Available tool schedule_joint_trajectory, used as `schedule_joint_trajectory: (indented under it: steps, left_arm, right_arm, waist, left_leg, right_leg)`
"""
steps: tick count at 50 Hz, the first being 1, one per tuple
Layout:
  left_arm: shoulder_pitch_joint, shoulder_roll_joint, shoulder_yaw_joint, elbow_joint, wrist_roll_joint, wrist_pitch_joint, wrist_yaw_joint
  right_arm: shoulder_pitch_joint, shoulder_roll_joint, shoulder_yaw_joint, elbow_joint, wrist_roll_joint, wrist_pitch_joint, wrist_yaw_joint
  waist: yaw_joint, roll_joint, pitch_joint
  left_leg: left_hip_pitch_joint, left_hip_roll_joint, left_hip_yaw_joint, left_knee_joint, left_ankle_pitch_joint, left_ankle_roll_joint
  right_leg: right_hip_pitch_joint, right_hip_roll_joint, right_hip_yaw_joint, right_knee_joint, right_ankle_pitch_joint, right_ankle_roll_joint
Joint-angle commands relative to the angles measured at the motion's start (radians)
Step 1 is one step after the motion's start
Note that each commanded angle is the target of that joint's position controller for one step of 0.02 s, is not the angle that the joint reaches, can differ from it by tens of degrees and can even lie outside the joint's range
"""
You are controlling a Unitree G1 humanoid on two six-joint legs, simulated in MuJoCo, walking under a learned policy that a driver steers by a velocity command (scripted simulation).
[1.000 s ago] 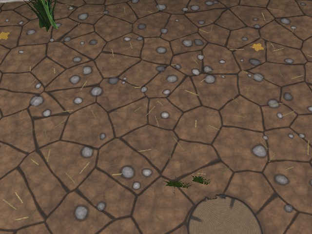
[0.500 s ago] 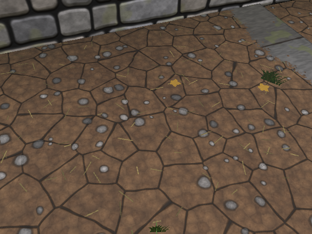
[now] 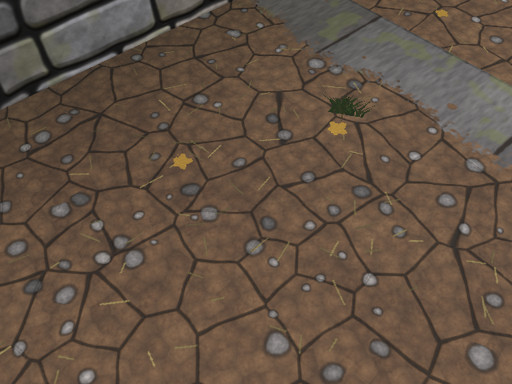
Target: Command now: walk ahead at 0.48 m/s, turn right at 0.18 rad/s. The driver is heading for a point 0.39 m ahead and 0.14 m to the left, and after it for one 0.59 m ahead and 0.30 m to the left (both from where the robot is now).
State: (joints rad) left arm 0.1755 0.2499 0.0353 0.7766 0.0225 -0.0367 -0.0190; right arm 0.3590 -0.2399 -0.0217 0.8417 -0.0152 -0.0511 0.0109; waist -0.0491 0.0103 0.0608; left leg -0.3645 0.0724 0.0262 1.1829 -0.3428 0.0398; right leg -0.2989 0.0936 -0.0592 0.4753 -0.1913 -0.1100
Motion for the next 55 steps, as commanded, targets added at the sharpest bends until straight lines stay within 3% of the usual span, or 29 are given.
schedule_joint_trajectory:
  steps: [1,5,8,11,15,18,19,20,21,22,23,24,25,26,27,29,31,36,41,43,45,46,47,48,49,50,51,53,55]
  left_arm:
    - [0.093,0.096,0.024,-0.003,-0.010,-0.033,0.008]
    - [0.158,0.116,0.030,0.043,-0.020,-0.048,0.006]
    - [0.200,0.111,0.026,0.066,-0.015,-0.053,0.006]
    - [0.238,0.107,0.019,0.091,-0.008,-0.062,0.012]
    - [0.282,0.104,0.009,0.129,-0.001,-0.062,0.032]
    - [0.261,0.140,0.010,0.140,0.008,-0.060,0.050]
    - [0.251,0.158,0.014,0.141,0.013,-0.053,0.057]
    - [0.239,0.176,0.019,0.137,0.018,-0.045,0.060]
    - [0.208,0.186,0.020,0.119,0.011,-0.041,0.059]
    - [0.224,0.126,0.004,0.066,-0.005,-0.053,0.050]
    - [0.245,0.110,0.008,0.035,-0.010,-0.061,0.032]
    - [0.171,0.131,0.007,0.020,0.011,-0.067,0.026]
    - [0.122,0.128,0.003,-0.001,0.001,-0.079,0.020]
    - [0.116,0.121,0.003,-0.001,0.002,-0.078,0.019]
    - [0.114,0.115,0.002,-0.008,0.017,-0.060,0.019]
    - [0.140,0.090,-0.005,-0.011,0.033,-0.021,0.013]
    - [0.101,0.080,-0.008,-0.035,0.031,-0.006,0.010]
    - [-0.111,0.075,-0.014,-0.112,0.022,-0.006,0.002]
    - [-0.240,0.088,-0.021,-0.165,0.009,-0.022,-0.003]
    - [-0.203,0.111,-0.016,-0.165,0.006,-0.031,0.000]
    - [-0.042,0.153,0.002,-0.119,0.003,-0.041,0.013]
    - [0.085,0.183,0.014,-0.088,0.015,-0.056,0.026]
    - [0.239,0.251,0.029,-0.085,0.039,-0.065,0.045]
    - [0.196,0.326,0.048,-0.095,0.043,-0.048,0.046]
    - [0.160,0.243,0.041,-0.097,0.010,-0.037,0.037]
    - [0.111,0.146,0.017,-0.103,-0.002,-0.039,0.031]
    - [0.086,0.097,0.003,-0.095,-0.001,-0.042,0.025]
    - [0.087,0.086,-0.003,-0.068,-0.006,-0.051,0.025]
    - [0.105,0.107,0.002,-0.045,-0.008,-0.062,0.020]
  right_arm:
    - [0.077,-0.095,-0.026,-0.035,-0.023,0.017,0.016]
    - [-0.055,-0.086,-0.031,-0.068,-0.024,0.030,0.028]
    - [-0.156,-0.082,-0.030,-0.091,-0.013,0.028,0.029]
    - [-0.233,-0.064,-0.021,-0.109,-0.005,0.021,0.033]
    - [-0.333,-0.057,-0.011,-0.146,-0.011,0.014,0.040]
    - [-0.275,-0.074,-0.016,-0.137,-0.016,0.011,0.033]
    - [-0.196,-0.091,-0.024,-0.116,-0.018,0.009,0.028]
    - [-0.069,-0.117,-0.036,-0.078,-0.021,0.004,0.023]
    - [0.078,-0.152,-0.054,-0.037,-0.034,-0.003,0.016]
    - [0.171,-0.270,-0.090,-0.029,-0.041,0.003,0.001]
    - [0.110,-0.296,-0.099,-0.039,-0.010,0.013,0.005]
    - [0.052,-0.264,-0.098,-0.040,0.019,0.018,0.009]
    - [-0.001,-0.212,-0.086,-0.051,0.016,0.020,0.007]
    - [-0.036,-0.164,-0.073,-0.049,0.010,0.021,0.006]
    - [-0.053,-0.143,-0.066,-0.047,0.012,0.016,0.002]
    - [-0.051,-0.149,-0.064,-0.046,0.014,-0.001,0.002]
    - [-0.027,-0.178,-0.073,-0.039,0.016,-0.011,0.003]
    - [0.062,-0.189,-0.081,-0.030,0.019,-0.003,-0.002]
    - [0.124,-0.204,-0.088,-0.035,0.002,0.005,-0.014]
    - [0.087,-0.218,-0.092,-0.053,-0.003,0.004,-0.022]
    - [0.023,-0.235,-0.095,-0.073,-0.004,-0.002,-0.019]
    - [0.015,-0.217,-0.089,-0.068,0.007,-0.009,-0.011]
    - [0.039,-0.136,-0.065,-0.097,0.023,-0.018,-0.008]
    - [0.180,-0.083,-0.056,-0.115,0.044,-0.011,-0.015]
    - [0.192,-0.161,-0.064,-0.072,0.003,0.008,-0.028]
    - [0.122,-0.163,-0.066,-0.063,-0.006,0.015,-0.024]
    - [0.067,-0.145,-0.063,-0.071,-0.008,0.019,-0.020]
    - [0.035,-0.122,-0.058,-0.081,-0.017,0.038,-0.003]
    - [0.038,-0.110,-0.056,-0.081,-0.012,0.050,0.005]
  waist:
    - [0.010,-0.054,-0.062]
    - [0.029,-0.062,0.005]
    - [0.056,-0.061,0.024]
    - [0.082,-0.061,0.035]
    - [0.107,-0.049,0.058]
    - [0.063,-0.086,-0.008]
    - [0.026,-0.104,-0.056]
    - [-0.026,-0.110,-0.124]
    - [-0.104,-0.083,-0.198]
    - [-0.110,0.080,-0.303]
    - [-0.032,0.212,-0.370]
    - [-0.029,0.053,-0.260]
    - [-0.010,0.003,-0.140]
    - [0.031,-0.058,-0.058]
    - [0.060,-0.058,-0.025]
    - [0.084,-0.018,-0.042]
    - [0.082,0.003,-0.042]
    - [0.003,0.048,-0.026]
    - [-0.049,0.063,-0.035]
    - [-0.016,0.074,-0.042]
    - [0.065,0.073,-0.097]
    - [0.132,0.015,-0.161]
    - [0.171,-0.093,-0.316]
    - [0.079,-0.313,-0.379]
    - [0.055,-0.161,-0.313]
    - [0.055,-0.061,-0.205]
    - [0.052,-0.026,-0.147]
    - [0.039,-0.122,-0.119]
    - [0.024,-0.136,-0.146]
  left_leg:
    - [-0.135,0.048,-0.033,-0.045,0.041,-0.008]
    - [-0.264,0.067,-0.008,-0.155,0.179,-0.037]
    - [-0.329,0.056,-0.005,-0.268,0.286,-0.038]
    - [-0.320,0.013,-0.007,-0.386,0.367,-0.018]
    - [-0.313,-0.034,0.041,-0.529,0.364,0.027]
    - [-0.172,-0.117,0.109,-0.580,0.232,0.082]
    - [-0.098,-0.149,0.119,-0.587,0.175,0.103]
    - [0.032,-0.172,0.107,-0.627,0.153,0.129]
    - [0.257,-0.136,0.034,-0.698,0.183,0.171]
    - [0.524,0.119,-0.321,-0.696,0.177,0.277]
    - [0.691,0.286,-0.805,-0.823,0.316,0.420]
    - [0.604,0.246,-0.677,-0.852,0.249,0.388]
    - [0.455,0.221,-0.563,-0.890,0.259,0.353]
    - [0.325,0.173,-0.479,-0.923,0.320,0.307]
    - [0.234,0.127,-0.417,-0.939,0.389,0.282]
    - [0.159,0.074,-0.340,-0.960,0.468,0.266]
    - [0.133,0.040,-0.303,-0.977,0.495,0.260]
    - [0.202,-0.007,-0.300,-0.960,0.491,0.192]
    - [0.333,0.024,-0.370,-0.875,0.579,0.179]
    - [0.330,0.042,-0.408,-0.833,0.590,0.152]
    - [0.269,0.017,-0.414,-0.705,0.691,0.111]
    - [0.229,-0.051,-0.348,-0.513,0.700,0.080]
    - [0.119,-0.108,-0.259,-0.235,0.420,0.050]
    - [-0.148,-0.268,-0.146,0.001,-0.253,0.017]
    - [-0.200,-0.176,-0.159,0.096,-0.213,0.020]
    - [-0.190,-0.155,-0.156,0.096,-0.144,0.010]
    - [-0.183,-0.134,-0.148,0.054,-0.110,-0.002]
    - [-0.151,-0.115,-0.138,-0.021,-0.078,-0.023]
    - [-0.109,-0.143,-0.135,-0.055,-0.038,-0.033]
  right_leg:
    - [0.149,-0.268,0.263,-0.283,0.297,-0.124]
    - [0.150,-0.242,0.211,-0.366,0.262,-0.117]
    - [0.209,-0.232,0.144,-0.374,0.329,-0.084]
    - [0.259,-0.241,0.076,-0.372,0.420,-0.051]
    - [0.382,-0.277,0.015,-0.347,0.570,-0.025]
    - [0.463,-0.295,-0.034,-0.174,1.015,0.008]
    - [0.481,-0.300,-0.045,-0.047,1.141,0.015]
    - [0.459,-0.301,-0.053,0.131,1.139,0.018]
    - [0.314,-0.281,-0.081,0.370,0.940,0.024]
    - [0.020,-0.172,-0.116,0.745,0.414,0.050]
    - [-0.313,0.017,0.033,1.007,-0.324,0.076]
    - [-0.405,-0.075,0.152,1.001,-0.232,0.061]
    - [-0.409,-0.115,0.136,0.933,-0.158,0.065]
    - [-0.369,-0.149,0.124,0.837,-0.135,0.071]
    - [-0.322,-0.168,0.122,0.776,-0.137,0.089]
    - [-0.257,-0.176,0.100,0.697,-0.129,0.119]
    - [-0.269,-0.178,0.076,0.611,-0.077,0.143]
    - [-0.337,-0.164,0.058,0.334,0.135,0.172]
    - [-0.336,-0.118,0.069,0.167,0.150,0.154]
    - [-0.234,-0.103,0.091,0.089,0.107,0.132]
    - [0.013,-0.062,0.080,0.024,0.034,0.100]
    - [0.185,-0.106,0.104,-0.043,0.087,0.068]
    - [0.408,-0.351,0.327,-0.047,0.043,0.014]
    - [0.547,-0.570,0.746,-0.117,0.273,-0.127]
    - [0.457,-0.550,0.753,-0.087,0.358,-0.154]
    - [0.346,-0.492,0.574,-0.082,0.484,-0.140]
    - [0.271,-0.435,0.429,-0.094,0.622,-0.113]
    - [0.206,-0.352,0.275,-0.129,0.745,-0.076]
    - [0.187,-0.335,0.215,-0.139,0.861,-0.080]
